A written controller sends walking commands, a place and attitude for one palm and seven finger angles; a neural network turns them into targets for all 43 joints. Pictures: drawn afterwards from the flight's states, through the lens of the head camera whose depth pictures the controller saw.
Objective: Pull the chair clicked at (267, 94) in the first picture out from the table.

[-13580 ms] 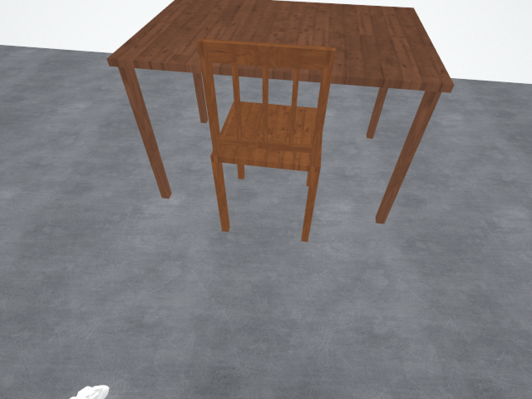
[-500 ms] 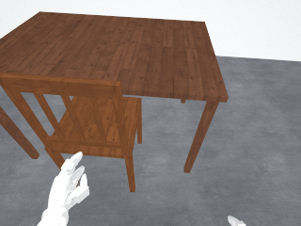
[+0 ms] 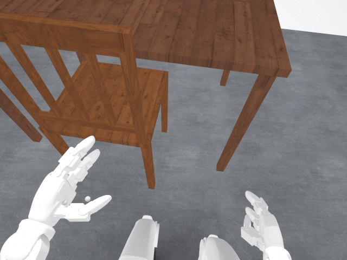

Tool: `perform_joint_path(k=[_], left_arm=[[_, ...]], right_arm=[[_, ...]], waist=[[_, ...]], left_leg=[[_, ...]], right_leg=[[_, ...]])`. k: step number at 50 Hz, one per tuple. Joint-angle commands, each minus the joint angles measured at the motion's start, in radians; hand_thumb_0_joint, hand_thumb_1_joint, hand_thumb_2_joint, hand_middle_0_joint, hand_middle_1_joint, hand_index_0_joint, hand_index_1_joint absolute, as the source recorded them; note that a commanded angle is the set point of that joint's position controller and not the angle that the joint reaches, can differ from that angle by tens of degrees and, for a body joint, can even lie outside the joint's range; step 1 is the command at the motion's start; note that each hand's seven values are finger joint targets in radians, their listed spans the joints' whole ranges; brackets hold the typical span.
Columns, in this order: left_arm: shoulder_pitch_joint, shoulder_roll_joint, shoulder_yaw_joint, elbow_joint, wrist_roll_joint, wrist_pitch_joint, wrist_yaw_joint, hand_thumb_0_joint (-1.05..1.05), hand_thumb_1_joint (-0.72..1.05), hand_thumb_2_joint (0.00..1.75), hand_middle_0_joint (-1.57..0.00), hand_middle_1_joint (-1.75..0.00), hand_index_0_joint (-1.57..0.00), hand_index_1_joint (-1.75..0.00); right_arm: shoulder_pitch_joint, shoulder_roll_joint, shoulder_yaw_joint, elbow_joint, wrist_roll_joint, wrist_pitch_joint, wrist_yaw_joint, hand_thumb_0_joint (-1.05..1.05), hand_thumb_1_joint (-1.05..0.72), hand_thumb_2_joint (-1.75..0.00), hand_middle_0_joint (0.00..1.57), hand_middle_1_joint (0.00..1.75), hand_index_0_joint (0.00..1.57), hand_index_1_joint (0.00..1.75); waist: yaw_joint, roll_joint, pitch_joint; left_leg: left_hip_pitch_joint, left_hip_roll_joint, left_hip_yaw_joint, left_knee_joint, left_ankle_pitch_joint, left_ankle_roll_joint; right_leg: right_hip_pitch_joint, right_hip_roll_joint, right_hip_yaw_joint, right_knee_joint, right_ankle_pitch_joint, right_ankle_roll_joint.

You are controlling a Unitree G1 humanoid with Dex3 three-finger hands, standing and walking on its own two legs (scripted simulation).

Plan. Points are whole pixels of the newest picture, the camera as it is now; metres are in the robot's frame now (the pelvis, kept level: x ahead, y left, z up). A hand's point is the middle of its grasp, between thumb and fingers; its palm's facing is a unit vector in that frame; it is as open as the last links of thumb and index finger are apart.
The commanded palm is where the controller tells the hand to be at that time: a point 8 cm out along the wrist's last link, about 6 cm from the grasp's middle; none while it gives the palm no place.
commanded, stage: raise the hand toward the chair's back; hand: left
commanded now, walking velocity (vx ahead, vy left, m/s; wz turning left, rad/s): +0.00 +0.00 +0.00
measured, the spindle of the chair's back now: (71, 89) +0.51 +0.35 +0.04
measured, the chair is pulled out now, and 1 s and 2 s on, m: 0.00 0.00 0.00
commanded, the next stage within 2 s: aim the fingers beside a spindle in 1.40 s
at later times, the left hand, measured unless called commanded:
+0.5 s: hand (78, 182) +0.24 +0.22 +0.08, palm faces -0.07 -1.00 -0.03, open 15.8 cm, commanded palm +0.22 +0.28 +0.08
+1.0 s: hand (75, 167) +0.27 +0.23 +0.08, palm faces -0.10 -0.99 -0.04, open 16.9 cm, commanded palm +0.25 +0.29 +0.09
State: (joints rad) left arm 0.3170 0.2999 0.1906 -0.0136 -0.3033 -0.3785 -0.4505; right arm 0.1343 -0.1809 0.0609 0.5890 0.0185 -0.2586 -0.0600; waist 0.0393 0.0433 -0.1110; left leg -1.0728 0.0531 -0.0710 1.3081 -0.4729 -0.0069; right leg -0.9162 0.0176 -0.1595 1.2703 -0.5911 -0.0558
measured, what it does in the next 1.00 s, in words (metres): stands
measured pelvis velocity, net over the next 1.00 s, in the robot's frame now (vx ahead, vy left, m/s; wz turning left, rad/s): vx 0.03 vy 0.03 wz -0.02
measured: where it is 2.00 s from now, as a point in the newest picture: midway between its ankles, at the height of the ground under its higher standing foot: outside the picture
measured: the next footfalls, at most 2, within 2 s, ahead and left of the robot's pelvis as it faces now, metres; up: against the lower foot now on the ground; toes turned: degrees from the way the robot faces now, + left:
none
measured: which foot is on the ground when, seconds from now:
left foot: down 0.00-1.00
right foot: down 0.00-1.00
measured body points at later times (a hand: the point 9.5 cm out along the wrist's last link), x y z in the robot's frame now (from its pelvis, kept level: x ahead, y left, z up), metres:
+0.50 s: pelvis +0.02 +0.02 +0.02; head +0.08 +0.04 +0.46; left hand +0.24 +0.27 +0.08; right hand +0.22 -0.22 -0.04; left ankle +0.09 +0.12 -0.62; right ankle +0.03 -0.10 -0.62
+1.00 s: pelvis +0.03 +0.03 +0.03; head +0.09 +0.05 +0.48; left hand +0.27 +0.29 +0.08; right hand +0.20 -0.20 -0.04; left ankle +0.09 +0.12 -0.62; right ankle +0.03 -0.10 -0.62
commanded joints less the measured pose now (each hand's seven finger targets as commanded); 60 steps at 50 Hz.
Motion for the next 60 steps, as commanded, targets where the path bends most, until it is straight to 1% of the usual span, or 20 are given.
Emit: perform_joint_path(k=[1, 3, 5, 6, 8, 11, 14, 16, 17, 21, 24, 28, 32, 37, 41, 46, 47, 51, 57, 60], left_arm=[[0.134, 0.158, 0.218, -0.126, -0.077, 0.122, -0.002, 0.0, 0.06, 0.54, -0.12, -0.17, -0.12, -0.17], [0.127, 0.148, 0.239, -0.22, -0.094, 0.104, 0.034, 0.0, 0.01, 0.52, -0.11, -0.16, -0.11, -0.16], [0.117, 0.114, 0.21, -0.24, -0.084, 0.05, 0.08, 0.0, -0.03, 0.5, -0.11, -0.15, -0.11, -0.15], [0.103, 0.101, 0.19, -0.228, -0.073, 0.022, 0.094, 0.0, -0.06, 0.49, -0.1, -0.15, -0.1, -0.15], [0.075, 0.069, 0.138, -0.16, -0.048, -0.027, 0.105, 0.0, -0.1, 0.47, -0.1, -0.14, -0.1, -0.14], [0.035, 0.05, 0.066, -0.129, -0.026, -0.068, 0.077, 0.0, -0.17, 0.44, -0.09, -0.13, -0.09, -0.13], [0.036, 0.103, 0.083, -0.201, -0.031, -0.08, 0.044, 0.0, -0.24, 0.41, -0.09, -0.12, -0.09, -0.12], [0.029, 0.149, 0.13, -0.24, -0.038, -0.067, 0.051, 0.0, -0.29, 0.39, -0.08, -0.11, -0.08, -0.11], [0.037, 0.152, 0.139, -0.283, -0.041, -0.07, 0.057, 0.0, -0.31, 0.38, -0.08, -0.11, -0.08, -0.11], [0.059, 0.14, 0.165, -0.291, -0.04, -0.052, 0.118, 0.0, -0.41, 0.34, -0.07, -0.09, -0.07, -0.09], [0.063, 0.082, 0.106, -0.251, -0.019, -0.027, 0.146, 0.0, -0.48, 0.31, -0.06, -0.08, -0.06, -0.08], [0.025, 0.072, 0.056, -0.169, 0.008, 0.017, 0.123, 0.0, -0.5, 0.3, -0.06, -0.08, -0.06, -0.08], [-0.057, 0.111, 0.068, -0.201, 0.003, 0.01, 0.096, 0.0, -0.5, 0.3, -0.06, -0.08, -0.06, -0.08], [-0.094, 0.143, 0.124, -0.248, -0.02, -0.032, 0.121, 0.0, -0.5, 0.3, -0.06, -0.08, -0.06, -0.08], [-0.082, 0.125, 0.109, -0.172, -0.008, -0.016, 0.125, 0.0, -0.5, 0.3, -0.06, -0.08, -0.06, -0.08], [-0.088, 0.128, 0.095, -0.146, 0.001, 0.032, 0.104, 0.0, -0.5, 0.3, -0.06, -0.08, -0.06, -0.08], [-0.083, 0.127, 0.091, -0.156, -0.002, 0.035, 0.1, 0.0, -0.5, 0.3, -0.06, -0.08, -0.06, -0.08], [-0.07, 0.143, 0.132, -0.158, -0.021, 0.017, 0.114, 0.0, -0.5, 0.3, -0.06, -0.08, -0.06, -0.08], [-0.088, 0.121, 0.112, -0.143, -0.011, -0.032, 0.135, 0.0, -0.5, 0.3, -0.06, -0.08, -0.06, -0.08], [-0.085, 0.116, 0.095, -0.138, -0.003, -0.031, 0.124, 0.0, -0.5, 0.3, -0.06, -0.08, -0.06, -0.08]], right_arm=[[-0.047, -0.156, -0.115, -0.191, 0.013, -0.04, -0.02, 0.0, -0.9, -0.9, 0.2, 0.3, 0.2, 0.3], [-0.034, -0.133, -0.116, -0.192, 0.007, -0.04, -0.01, 0.0, -0.9, -0.9, 0.2, 0.3, 0.2, 0.3], [-0.025, -0.121, -0.119, -0.172, -0.002, -0.048, 0.001, 0.0, -0.9, -0.9, 0.2, 0.3, 0.2, 0.3], [-0.03, -0.12, -0.119, -0.164, -0.007, -0.05, 0.003, 0.0, -0.9, -0.9, 0.2, 0.3, 0.2, 0.3], [-0.014, -0.132, -0.12, -0.142, -0.011, -0.049, 0.009, 0.0, -0.9, -0.9, 0.2, 0.3, 0.2, 0.3], [0.002, -0.163, -0.12, -0.145, -0.006, -0.057, 0.006, 0.0, -0.9, -0.9, 0.2, 0.3, 0.2, 0.3], [0.025, -0.186, -0.124, -0.164, 0.002, -0.071, -0.002, 0.0, -0.9, -0.9, 0.2, 0.3, 0.2, 0.3], [0.027, -0.189, -0.127, -0.164, 0.002, -0.07, -0.007, 0.0, -0.9, -0.9, 0.2, 0.3, 0.2, 0.3], [0.026, -0.186, -0.128, -0.172, 0.004, -0.069, -0.009, 0.0, -0.9, -0.9, 0.2, 0.3, 0.2, 0.3], [0.013, -0.171, -0.125, -0.168, 0.004, -0.047, -0.006, 0.0, -0.9, -0.9, 0.2, 0.3, 0.2, 0.3], [0.01, -0.169, -0.119, -0.172, 0.004, -0.028, 0.001, 0.0, -0.9, -0.9, 0.2, 0.3, 0.2, 0.3], [0.019, -0.182, -0.107, -0.188, 0.005, -0.009, 0.001, 0.0, -0.9, -0.9, 0.2, 0.3, 0.2, 0.3], [0.028, -0.195, -0.094, -0.207, 0.003, -0.01, -0.004, 0.0, -0.9, -0.9, 0.2, 0.3, 0.2, 0.3], [0.032, -0.19, -0.086, -0.202, -0.003, -0.019, -0.005, 0.0, -0.9, -0.9, 0.2, 0.3, 0.2, 0.3], [0.033, -0.196, -0.084, -0.192, 0.0, -0.014, -0.001, 0.0, -0.9, -0.9, 0.2, 0.3, 0.2, 0.3], [0.045, -0.206, -0.089, -0.197, 0.005, -0.009, 0.0, 0.0, -0.9, -0.9, 0.2, 0.3, 0.2, 0.3], [0.045, -0.206, -0.089, -0.202, 0.007, -0.008, 0.002, 0.0, -0.9, -0.9, 0.2, 0.3, 0.2, 0.3], [0.044, -0.203, -0.094, -0.198, 0.004, -0.009, 0.002, 0.0, -0.9, -0.9, 0.2, 0.3, 0.2, 0.3], [0.052, -0.201, -0.094, -0.192, 0.0, -0.008, 0.013, 0.0, -0.9, -0.9, 0.2, 0.3, 0.2, 0.3], [0.058, -0.208, -0.096, -0.195, 0.002, -0.005, 0.014, 0.0, -0.9, -0.9, 0.2, 0.3, 0.2, 0.3]], waist=[[0.046, -0.041, -0.356], [0.051, -0.012, -0.39], [0.031, -0.027, -0.338], [0.022, -0.03, -0.299], [-0.023, -0.047, -0.193], [-0.059, -0.051, -0.144], [-0.042, 0.006, -0.259], [-0.033, 0.01, -0.317], [-0.02, 0.043, -0.348], [-0.01, 0.082, -0.31], [-0.032, 0.087, -0.239], [-0.061, 0.022, -0.166], [-0.062, 0.043, -0.204], [-0.045, 0.069, -0.269], [-0.048, 0.079, -0.239], [-0.051, 0.045, -0.247], [-0.051, 0.063, -0.248], [-0.04, 0.019, -0.254], [-0.049, 0.066, -0.232], [-0.054, 0.048, -0.245]], left_leg=[[0.247, -0.047, 0.024, -0.215, 0.19, 0.047], [0.284, -0.042, 0.026, -0.223, 0.254, 0.041], [0.289, -0.037, 0.022, -0.22, 0.265, 0.037], [0.265, -0.036, 0.02, -0.208, 0.257, 0.038], [0.219, -0.034, 0.017, -0.202, 0.176, 0.035], [0.194, -0.034, 0.015, -0.194, 0.097, 0.043], [0.265, -0.035, 0.017, -0.217, 0.114, 0.048], [0.304, -0.034, 0.014, -0.222, 0.159, 0.05], [0.335, -0.035, 0.018, -0.23, 0.186, 0.049], [0.373, -0.032, 0.007, -0.269, 0.194, 0.041], [0.38, -0.03, -0.004, -0.299, 0.159, 0.034], [0.331, -0.03, -0.011, -0.319, 0.076, 0.037], [0.356, -0.032, -0.014, -0.322, 0.063, 0.039], [0.414, -0.028, -0.029, -0.333, 0.093, 0.032], [0.402, -0.027, -0.035, -0.345, 0.082, 0.029], [0.415, -0.025, -0.032, -0.362, 0.117, 0.03], [0.421, -0.028, -0.025, -0.364, 0.117, 0.031], [0.422, -0.028, -0.02, -0.355, 0.17, 0.03], [0.412, -0.027, -0.012, -0.34, 0.169, 0.025], [0.414, -0.026, -0.011, -0.339, 0.17, 0.029]], right_leg=[[0.249, -0.003, 0.2, -0.327, 0.171, 0.033], [0.264, -0.003, 0.173, -0.298, 0.274, 0.034], [0.213, 0.002, 0.152, -0.28, 0.307, 0.036], [0.18, 0.006, 0.151, -0.268, 0.297, 0.033], [0.088, 0.007, 0.146, -0.274, 0.19, 0.034], [0.017, 0.009, 0.153, -0.284, 0.072, 0.028], [0.06, 0.003, 0.153, -0.286, 0.096, 0.023], [0.09, 0.012, 0.14, -0.271, 0.159, 0.022], [0.107, 0.009, 0.136, -0.265, 0.194, 0.021], [0.095, 0.02, 0.096, -0.256, 0.205, 0.017], [0.064, 0.018, 0.077, -0.27, 0.184, 0.021], [0.048, 0.019, 0.077, -0.303, 0.129, 0.025], [0.06, 0.02, 0.084, -0.306, 0.119, 0.022], [0.075, 0.022, 0.078, -0.294, 0.143, 0.018], [0.066, 0.022, 0.075, -0.293, 0.143, 0.017], [0.099, 0.019, 0.074, -0.313, 0.172, 0.02], [0.101, 0.017, 0.076, -0.321, 0.17, 0.022], [0.125, 0.022, 0.075, -0.319, 0.206, 0.019], [0.092, 0.015, 0.078, -0.303, 0.2, 0.019], [0.097, 0.013, 0.08, -0.308, 0.206, 0.021]])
